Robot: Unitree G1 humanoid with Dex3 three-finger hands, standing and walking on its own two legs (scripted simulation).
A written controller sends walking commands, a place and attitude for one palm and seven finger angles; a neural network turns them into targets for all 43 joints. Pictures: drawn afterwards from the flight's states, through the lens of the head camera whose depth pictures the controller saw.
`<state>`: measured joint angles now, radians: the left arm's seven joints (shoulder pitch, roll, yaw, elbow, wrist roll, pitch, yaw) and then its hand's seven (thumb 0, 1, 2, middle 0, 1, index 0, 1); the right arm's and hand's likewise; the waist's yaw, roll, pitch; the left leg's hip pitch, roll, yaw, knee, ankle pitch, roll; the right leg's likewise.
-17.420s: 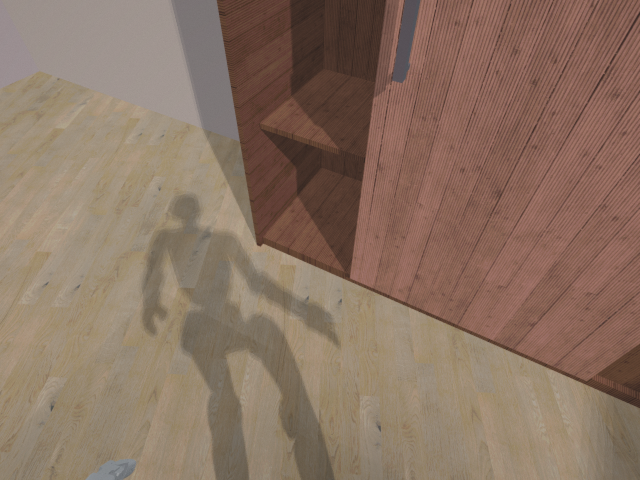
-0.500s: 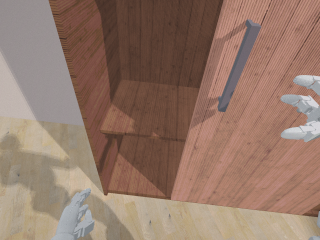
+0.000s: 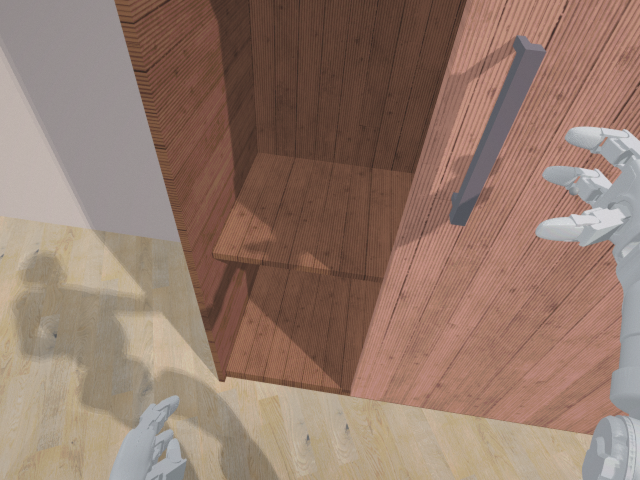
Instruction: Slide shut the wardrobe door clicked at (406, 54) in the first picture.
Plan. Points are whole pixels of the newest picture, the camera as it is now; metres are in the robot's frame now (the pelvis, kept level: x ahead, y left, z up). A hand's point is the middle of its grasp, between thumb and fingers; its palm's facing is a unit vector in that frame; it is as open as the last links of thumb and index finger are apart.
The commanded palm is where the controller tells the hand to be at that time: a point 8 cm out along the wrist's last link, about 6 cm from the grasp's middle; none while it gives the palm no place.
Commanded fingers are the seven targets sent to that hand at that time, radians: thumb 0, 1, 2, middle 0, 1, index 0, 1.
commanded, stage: move the hooked fingers beside the handle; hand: right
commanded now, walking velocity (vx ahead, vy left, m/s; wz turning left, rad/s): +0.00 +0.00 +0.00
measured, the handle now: (485, 141) +0.50 -0.18 +0.21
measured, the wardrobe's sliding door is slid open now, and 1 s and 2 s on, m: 0.41 0.41 0.40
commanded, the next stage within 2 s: feel for the door with the fingertips in 1.20 s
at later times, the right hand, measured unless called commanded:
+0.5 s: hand (538, 162) +0.44 -0.22 +0.23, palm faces +0.12 +0.99 -0.01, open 14.0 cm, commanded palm +0.41 -0.28 +0.22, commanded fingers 0.00 0.50 -0.30 0.30 1.20 0.30 1.20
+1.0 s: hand (534, 167) +0.43 -0.22 +0.22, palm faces +0.11 +0.99 -0.01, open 14.0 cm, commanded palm +0.40 -0.27 +0.22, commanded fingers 0.00 0.50 -0.30 0.30 1.20 0.30 1.20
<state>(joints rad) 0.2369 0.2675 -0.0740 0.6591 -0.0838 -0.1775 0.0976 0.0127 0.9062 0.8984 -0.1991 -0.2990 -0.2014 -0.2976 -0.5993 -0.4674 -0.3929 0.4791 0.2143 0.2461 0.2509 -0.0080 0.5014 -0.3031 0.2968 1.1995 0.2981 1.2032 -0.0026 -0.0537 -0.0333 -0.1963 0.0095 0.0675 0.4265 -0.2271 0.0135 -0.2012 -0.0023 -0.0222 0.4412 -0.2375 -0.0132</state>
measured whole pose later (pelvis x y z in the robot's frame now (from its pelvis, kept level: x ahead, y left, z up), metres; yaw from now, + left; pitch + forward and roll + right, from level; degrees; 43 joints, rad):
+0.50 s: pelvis +0.00 +0.00 +0.00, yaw +1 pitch +2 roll +0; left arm 0.30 0.28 -0.05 0.69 -0.07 -0.16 0.09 0.01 0.91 0.90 -0.20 -0.30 -0.20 -0.30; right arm -0.78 -0.49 -0.39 0.76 0.16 0.14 0.22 -0.01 0.50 -0.30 0.30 1.20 0.30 1.20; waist 0.04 -0.05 -0.05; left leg -0.24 0.00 0.06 0.42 -0.22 0.02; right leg -0.24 -0.01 -0.03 0.44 -0.24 -0.01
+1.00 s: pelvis +0.01 +0.00 +0.00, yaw +1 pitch +2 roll +0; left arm 0.28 0.28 -0.05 0.68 -0.08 -0.15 0.09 0.01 0.91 0.90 -0.20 -0.30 -0.20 -0.30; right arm -0.75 -0.45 -0.36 0.71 0.17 0.15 0.20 -0.01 0.50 -0.30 0.30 1.20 0.30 1.20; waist 0.03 -0.05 -0.05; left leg -0.23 0.00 0.06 0.42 -0.23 0.02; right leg -0.24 -0.01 -0.03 0.45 -0.24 -0.01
